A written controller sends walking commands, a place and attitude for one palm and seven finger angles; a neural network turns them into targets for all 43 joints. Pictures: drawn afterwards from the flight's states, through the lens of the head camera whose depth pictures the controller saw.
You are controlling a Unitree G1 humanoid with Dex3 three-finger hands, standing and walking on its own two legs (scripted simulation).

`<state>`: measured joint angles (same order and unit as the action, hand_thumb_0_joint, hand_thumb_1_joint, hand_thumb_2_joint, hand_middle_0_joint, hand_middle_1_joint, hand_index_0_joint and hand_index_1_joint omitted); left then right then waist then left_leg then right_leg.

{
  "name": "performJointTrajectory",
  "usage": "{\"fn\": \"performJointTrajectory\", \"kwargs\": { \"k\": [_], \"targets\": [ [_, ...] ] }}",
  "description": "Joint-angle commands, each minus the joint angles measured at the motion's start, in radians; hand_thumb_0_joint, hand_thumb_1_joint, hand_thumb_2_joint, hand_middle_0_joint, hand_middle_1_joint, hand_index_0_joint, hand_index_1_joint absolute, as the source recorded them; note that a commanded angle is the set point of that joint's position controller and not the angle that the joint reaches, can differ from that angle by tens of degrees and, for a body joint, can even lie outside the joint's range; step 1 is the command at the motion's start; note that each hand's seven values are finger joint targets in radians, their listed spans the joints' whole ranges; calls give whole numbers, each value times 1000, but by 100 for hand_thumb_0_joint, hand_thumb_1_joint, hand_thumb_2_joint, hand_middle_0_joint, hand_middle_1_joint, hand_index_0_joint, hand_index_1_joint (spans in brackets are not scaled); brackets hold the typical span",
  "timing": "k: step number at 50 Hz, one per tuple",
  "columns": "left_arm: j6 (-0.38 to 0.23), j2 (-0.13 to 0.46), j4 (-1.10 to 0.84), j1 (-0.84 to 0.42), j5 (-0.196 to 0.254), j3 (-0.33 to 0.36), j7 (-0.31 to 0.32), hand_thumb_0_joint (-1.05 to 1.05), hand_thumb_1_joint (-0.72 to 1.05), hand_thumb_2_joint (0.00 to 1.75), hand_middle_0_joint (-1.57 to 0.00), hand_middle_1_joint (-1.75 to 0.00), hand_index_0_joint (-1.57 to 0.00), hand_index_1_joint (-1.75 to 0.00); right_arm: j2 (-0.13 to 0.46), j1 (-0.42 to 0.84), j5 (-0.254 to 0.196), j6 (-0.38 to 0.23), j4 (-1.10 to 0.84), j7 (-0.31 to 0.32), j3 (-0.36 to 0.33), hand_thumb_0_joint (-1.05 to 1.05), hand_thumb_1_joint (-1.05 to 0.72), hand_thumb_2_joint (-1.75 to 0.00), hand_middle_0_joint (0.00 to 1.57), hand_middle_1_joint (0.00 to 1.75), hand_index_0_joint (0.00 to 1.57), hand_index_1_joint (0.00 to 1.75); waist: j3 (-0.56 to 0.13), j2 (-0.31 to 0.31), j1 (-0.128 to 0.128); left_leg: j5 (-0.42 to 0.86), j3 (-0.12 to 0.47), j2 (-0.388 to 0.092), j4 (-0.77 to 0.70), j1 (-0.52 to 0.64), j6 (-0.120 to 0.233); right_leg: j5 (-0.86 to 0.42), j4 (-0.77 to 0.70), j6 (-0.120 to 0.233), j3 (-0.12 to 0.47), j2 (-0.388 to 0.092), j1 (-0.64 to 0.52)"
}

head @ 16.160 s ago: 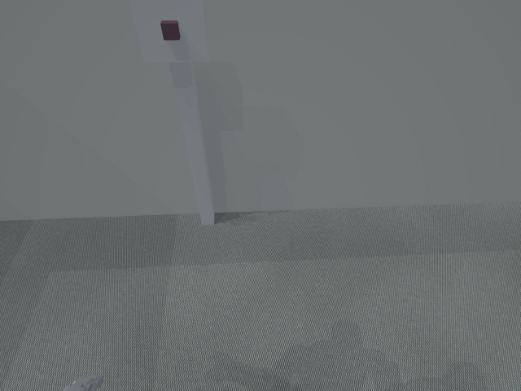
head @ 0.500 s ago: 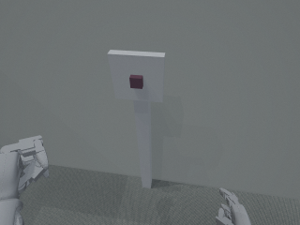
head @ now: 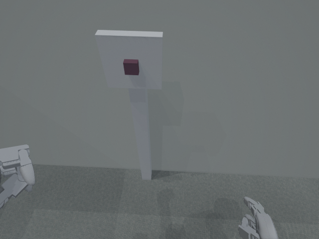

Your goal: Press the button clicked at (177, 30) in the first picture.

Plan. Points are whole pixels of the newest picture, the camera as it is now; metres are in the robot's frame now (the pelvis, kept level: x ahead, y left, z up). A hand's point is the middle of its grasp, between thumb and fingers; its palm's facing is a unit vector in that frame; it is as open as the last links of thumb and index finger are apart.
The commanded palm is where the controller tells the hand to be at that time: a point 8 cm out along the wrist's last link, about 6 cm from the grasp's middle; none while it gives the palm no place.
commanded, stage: step back with the hand held close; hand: left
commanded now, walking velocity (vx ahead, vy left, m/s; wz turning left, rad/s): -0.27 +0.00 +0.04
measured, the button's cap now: (131, 66) +0.55 +0.12 +0.14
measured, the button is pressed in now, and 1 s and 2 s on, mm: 0 0 0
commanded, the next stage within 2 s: stop stepping back and stand still in 0.66 s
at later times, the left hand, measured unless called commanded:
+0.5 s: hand out of the picture +0.11 +0.26 +0.17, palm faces +0.42 -0.79 -0.44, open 3.1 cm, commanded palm +0.05 +0.29 +0.18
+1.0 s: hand out of the picture +0.01 +0.22 +0.16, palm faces +0.38 -0.84 -0.39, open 3.1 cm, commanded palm -0.05 +0.26 +0.18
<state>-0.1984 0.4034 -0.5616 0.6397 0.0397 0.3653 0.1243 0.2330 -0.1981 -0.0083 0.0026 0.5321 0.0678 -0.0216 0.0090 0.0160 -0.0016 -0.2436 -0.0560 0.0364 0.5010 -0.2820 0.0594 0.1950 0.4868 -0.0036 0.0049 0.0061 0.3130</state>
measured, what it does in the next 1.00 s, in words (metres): walks backwards: right foot, then left foot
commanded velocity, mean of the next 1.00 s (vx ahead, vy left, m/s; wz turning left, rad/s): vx -0.21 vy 0.00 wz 0.02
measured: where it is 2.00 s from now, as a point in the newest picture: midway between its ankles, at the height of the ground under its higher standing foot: outside the picture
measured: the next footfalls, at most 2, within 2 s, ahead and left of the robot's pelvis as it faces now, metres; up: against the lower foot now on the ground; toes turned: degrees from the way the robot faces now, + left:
right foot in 0.60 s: -0.17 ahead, -0.11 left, +0.00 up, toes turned -4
left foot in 0.86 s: -0.07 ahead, +0.07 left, +0.00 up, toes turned -3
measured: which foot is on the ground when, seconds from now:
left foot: down 0.00-0.74, up 0.76-0.84, down 0.86-1.00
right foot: down 0.00-0.32, up 0.34-0.58, down 0.60-1.00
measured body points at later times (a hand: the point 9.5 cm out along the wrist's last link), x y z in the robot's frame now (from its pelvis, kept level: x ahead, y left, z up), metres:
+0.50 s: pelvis -0.07 +0.01 +0.00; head -0.06 +0.03 +0.45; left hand +0.09 +0.30 +0.20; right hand +0.08 -0.22 -0.08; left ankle +0.01 +0.08 -0.74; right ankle -0.15 -0.13 -0.71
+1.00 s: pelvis -0.19 -0.02 +0.00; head -0.20 +0.00 +0.45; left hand -0.02 +0.27 +0.18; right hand -0.04 -0.27 -0.07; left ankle -0.11 +0.07 -0.74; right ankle -0.23 -0.13 -0.74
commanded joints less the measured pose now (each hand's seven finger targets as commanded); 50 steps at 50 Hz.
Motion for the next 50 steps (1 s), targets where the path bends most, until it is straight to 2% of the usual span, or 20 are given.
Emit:
{"fn": "performJointTrajectory", "kwargs": {
  "k": [1,6,9,12,14,16,17,20,24,28,32,34,35,37,38,40,43,45,48,50],
  "targets": [
    [-66,130,-201,-1,-8,122,25,0,90,90,-130,-150,-130,-150,120,86,-1,-67,-170,11,-40,0,-90,-90,20,30,20,30,-126,52,9,118,172,-168,-136,-189,16,-205,93,4,79,-40,-218],
    [-87,125,-191,-50,-22,123,34,0,90,90,-130,-150,-130,-150,120,64,-1,-86,-170,13,-39,0,-90,-90,20,30,20,30,-56,-23,-8,-267,171,-120,-87,-311,27,-3,7,28,174,-83,-147],
    [-104,135,-200,-68,-22,123,45,0,90,90,-130,-150,-130,-150,113,50,4,-95,-156,12,-38,0,-90,-90,20,30,20,30,-55,-82,-14,-262,153,-77,27,-198,4,180,-120,61,230,-138,16],
    [-115,141,-218,-78,-17,120,60,0,90,90,-130,-150,-130,-150,111,47,10,-99,-139,13,-35,0,-90,-90,20,30,20,30,-71,-76,-22,-200,147,-64,85,-65,-14,228,-154,77,211,-164,147],
    [-124,134,-237,-67,-21,115,66,0,90,90,-130,-150,-130,-150,117,51,8,-104,-141,18,-29,0,-90,-90,20,30,20,30,-69,13,-21,-249,212,-117,-29,-103,4,224,-68,48,145,-106,118],
    [-136,134,-254,-67,-41,145,67,0,90,90,-130,-150,-130,-150,136,69,11,-126,-150,25,-28,0,-90,-90,20,30,20,30,-74,226,-9,-492,392,-283,-335,-416,68,110,265,-11,38,31,-184],
    [-141,144,-260,-84,-52,151,63,0,90,90,-130,-150,-130,-150,120,78,14,-134,-155,29,-32,0,-90,-90,20,30,20,30,-76,255,0,-528,457,-342,-401,-504,93,98,410,-21,28,57,-249],
    [-142,129,-223,-55,-42,147,53,0,90,90,-130,-150,-130,-150,102,61,26,-154,-132,20,-40,0,-90,-90,20,30,20,30,-61,93,2,-259,381,-326,-302,-365,106,210,400,-7,50,47,-139],
    [-151,100,-238,-29,-15,88,36,0,90,90,-130,-150,-130,-150,102,51,38,-182,-77,0,-30,0,-90,-90,20,30,20,30,-106,150,-3,25,328,-279,-267,-84,59,264,136,3,7,51,-51],
    [-161,145,-284,-35,-1,103,20,0,90,90,-130,-150,-130,-150,102,57,38,-174,-35,-16,-26,0,-90,-90,20,30,20,30,-267,181,15,567,237,-239,-137,231,15,74,-88,6,-1,49,-48],
    [-161,200,-319,13,30,185,8,0,90,90,-130,-150,-130,-150,91,80,28,-141,-69,-28,-30,0,-90,-90,20,30,20,30,-394,142,26,678,145,-196,-77,310,-7,-105,-82,-7,-10,35,-91],
    [-148,207,-304,56,51,205,2,0,90,90,-130,-150,-130,-150,79,102,-1,-122,-107,-25,-31,0,-90,-90,20,30,20,30,-387,-28,16,455,75,-136,20,289,-30,-239,-119,-18,12,-40,-49],
    [-144,221,-285,84,60,223,6,0,90,90,-130,-150,-130,-150,75,120,-18,-115,-126,-18,-25,0,-90,-90,20,30,20,30,-328,-124,11,231,47,-89,91,248,-47,-276,-165,-7,53,-130,29],
    [-134,239,-247,92,63,245,20,0,90,90,-130,-150,-130,-150,84,160,-20,-108,-129,2,-25,0,-90,-90,20,30,20,30,-192,-155,19,-40,66,-13,312,74,-71,-216,-217,76,165,-260,155],
    [-123,222,-224,60,48,219,22,0,90,90,-130,-150,-130,-150,67,158,-6,-102,-112,9,-16,0,-90,-90,20,30,20,30,-118,-131,9,-97,101,-30,352,-54,-71,-374,-174,118,178,-289,110],
    [-85,175,-165,26,26,165,27,0,90,90,-130,-150,-130,-150,50,124,3,-85,-107,20,2,0,-90,-90,20,30,20,30,-52,-87,-13,-32,106,-57,208,-108,-63,-443,-106,104,139,-234,16],
    [-71,151,-159,-77,14,102,37,0,90,90,-130,-150,-130,-150,110,78,-3,-115,-94,37,-15,0,-90,-90,20,30,20,30,-44,-19,-12,304,121,-104,-58,87,-30,-205,-76,9,55,-94,28],
    [-73,140,-124,-50,2,80,41,0,90,90,-130,-150,-130,-150,111,57,-5,-130,-97,37,-17,0,-90,-90,20,30,20,30,-97,51,-7,319,191,-153,-85,131,3,-91,-76,-20,37,-37,5],
    [-82,141,-225,-107,-6,68,43,0,90,90,-130,-150,-130,-150,111,86,4,-151,-105,36,-5,0,-90,-90,20,30,20,30,-85,119,-3,-149,288,-181,-260,-23,8,174,-52,-4,25,-1,-100],
    [-75,133,-232,-84,-18,81,50,0,90,90,-130,-150,-130,-150,108,89,11,-157,-111,33,-4,0,-90,-90,20,30,20,30,-47,146,-1,-396,287,-156,-349,-154,-13,257,-45,14,-3,25,-171]
  ]
}}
